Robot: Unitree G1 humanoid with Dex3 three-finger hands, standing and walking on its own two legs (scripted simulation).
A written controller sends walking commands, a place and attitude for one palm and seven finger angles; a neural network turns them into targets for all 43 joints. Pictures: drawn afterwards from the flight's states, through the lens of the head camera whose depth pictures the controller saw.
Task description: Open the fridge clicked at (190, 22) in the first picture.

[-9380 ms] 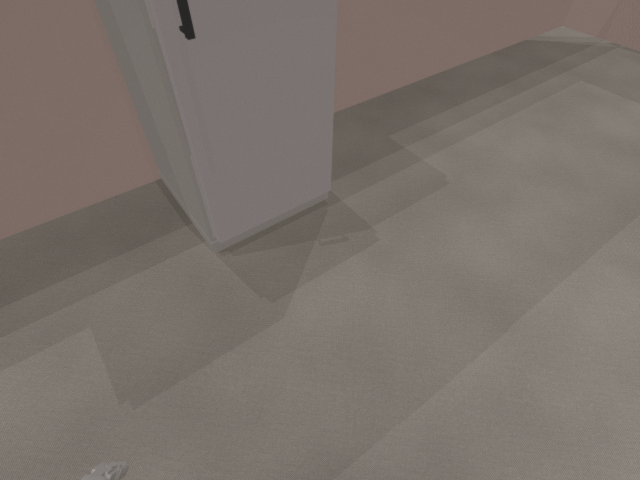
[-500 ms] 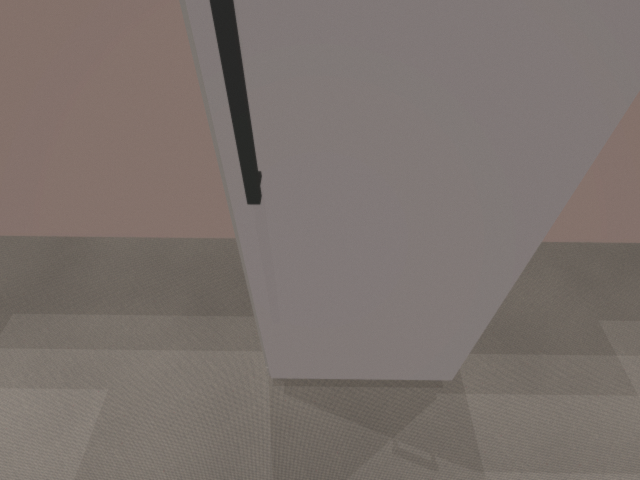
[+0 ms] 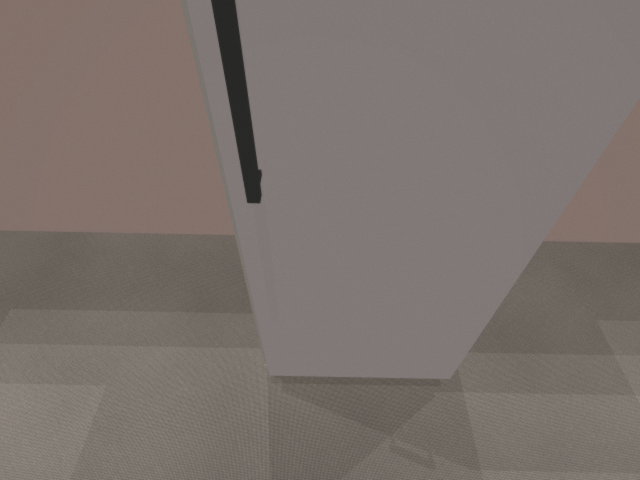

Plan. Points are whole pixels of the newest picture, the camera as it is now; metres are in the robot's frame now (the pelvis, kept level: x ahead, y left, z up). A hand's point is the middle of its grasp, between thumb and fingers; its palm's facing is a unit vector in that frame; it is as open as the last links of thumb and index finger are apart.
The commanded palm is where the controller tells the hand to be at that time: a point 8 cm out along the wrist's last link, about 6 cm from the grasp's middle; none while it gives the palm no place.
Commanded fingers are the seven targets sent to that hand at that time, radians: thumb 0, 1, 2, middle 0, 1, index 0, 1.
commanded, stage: look again from close up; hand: left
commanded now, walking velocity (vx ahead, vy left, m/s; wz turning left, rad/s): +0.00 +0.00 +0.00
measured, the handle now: (242, 94) +0.49 +0.13 +0.24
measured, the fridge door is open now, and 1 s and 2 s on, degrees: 0 0 0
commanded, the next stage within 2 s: raise the hand to about handle height in 0.28 s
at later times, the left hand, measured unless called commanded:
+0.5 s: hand (155, 465) +0.15 +0.22 -0.07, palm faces +0.29 -0.94 -0.17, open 7.5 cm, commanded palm +0.10 +0.26 -0.05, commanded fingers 0.00 0.74 0.83 -0.21 -0.41 -0.21 -0.41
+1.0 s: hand (125, 430) +0.17 +0.22 +0.03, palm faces +0.06 -0.99 -0.09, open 9.8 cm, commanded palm +0.13 +0.28 +0.04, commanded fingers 0.00 0.15 0.58 -0.25 -0.78 -0.25 -0.78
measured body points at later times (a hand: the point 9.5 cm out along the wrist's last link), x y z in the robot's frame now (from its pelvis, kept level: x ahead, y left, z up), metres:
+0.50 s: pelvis +0.00 +0.00 -0.01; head +0.00 +0.00 +0.44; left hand +0.13 +0.27 -0.06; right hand +0.07 -0.25 -0.14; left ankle -0.04 +0.11 -0.74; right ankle +0.02 -0.10 -0.74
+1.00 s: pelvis -0.02 +0.00 -0.05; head +0.01 +0.01 +0.40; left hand +0.16 +0.28 +0.03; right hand +0.20 -0.20 -0.11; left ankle -0.04 +0.11 -0.74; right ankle +0.02 -0.10 -0.74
